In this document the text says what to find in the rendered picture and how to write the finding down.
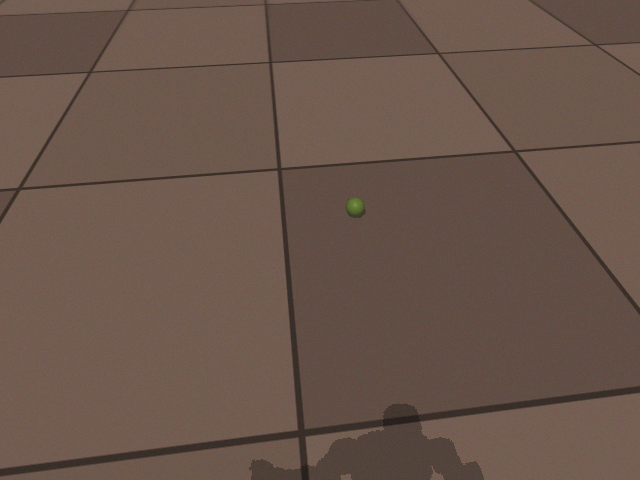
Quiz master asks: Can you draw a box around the ball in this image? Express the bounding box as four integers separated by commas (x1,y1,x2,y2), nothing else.
346,197,365,216

